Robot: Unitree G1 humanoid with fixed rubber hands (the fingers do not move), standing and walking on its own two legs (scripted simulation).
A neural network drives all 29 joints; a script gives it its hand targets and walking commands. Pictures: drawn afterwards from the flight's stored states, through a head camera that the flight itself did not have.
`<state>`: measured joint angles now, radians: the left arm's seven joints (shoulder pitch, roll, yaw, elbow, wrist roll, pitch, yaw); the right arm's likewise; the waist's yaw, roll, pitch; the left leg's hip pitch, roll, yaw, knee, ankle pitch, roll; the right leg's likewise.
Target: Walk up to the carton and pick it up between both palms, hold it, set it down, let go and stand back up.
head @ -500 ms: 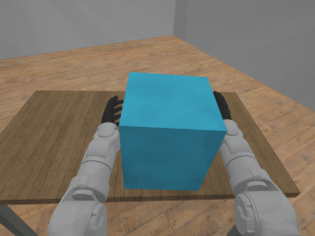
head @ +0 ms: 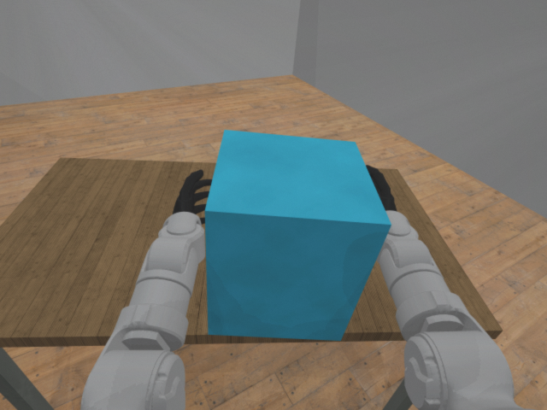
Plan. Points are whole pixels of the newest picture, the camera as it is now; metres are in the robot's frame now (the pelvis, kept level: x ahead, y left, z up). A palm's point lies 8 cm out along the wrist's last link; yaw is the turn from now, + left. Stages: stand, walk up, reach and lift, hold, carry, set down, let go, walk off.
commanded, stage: reach and lift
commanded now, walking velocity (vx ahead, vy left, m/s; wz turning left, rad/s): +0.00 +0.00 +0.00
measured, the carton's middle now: (283, 236) +0.37 +0.02 +0.12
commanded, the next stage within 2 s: hold in 1.10 s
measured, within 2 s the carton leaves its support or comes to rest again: neither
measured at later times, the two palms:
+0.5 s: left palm (191, 186) +0.39 +0.17 +0.18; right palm (387, 184) +0.42 -0.13 +0.20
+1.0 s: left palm (183, 194) +0.37 +0.17 +0.18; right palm (390, 186) +0.39 -0.13 +0.22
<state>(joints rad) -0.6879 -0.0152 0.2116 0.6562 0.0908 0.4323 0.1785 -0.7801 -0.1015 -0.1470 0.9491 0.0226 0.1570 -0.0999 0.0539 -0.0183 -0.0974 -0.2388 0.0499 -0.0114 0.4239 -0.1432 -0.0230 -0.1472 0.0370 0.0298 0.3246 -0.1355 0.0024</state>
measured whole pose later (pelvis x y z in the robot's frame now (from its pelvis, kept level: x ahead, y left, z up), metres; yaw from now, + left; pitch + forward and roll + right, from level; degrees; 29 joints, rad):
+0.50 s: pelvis +0.02 +0.00 +0.00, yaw +0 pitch -1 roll -2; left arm -0.71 0.02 0.21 0.49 0.09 0.52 0.15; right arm -0.84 -0.08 -0.15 0.82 0.09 0.25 -0.14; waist 0.01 -0.01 -0.11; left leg -0.24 0.05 -0.01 0.42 -0.17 -0.02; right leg -0.13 0.04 0.03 0.30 -0.15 0.00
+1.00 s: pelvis +0.01 +0.00 +0.00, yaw +0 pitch -6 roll -2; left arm -0.65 0.02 0.22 0.40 0.13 0.62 0.11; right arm -0.83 -0.08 -0.09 0.73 0.13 0.37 -0.18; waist -0.01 -0.01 -0.06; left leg -0.15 0.05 -0.01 0.42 -0.17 -0.02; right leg -0.05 0.04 0.03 0.30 -0.15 0.01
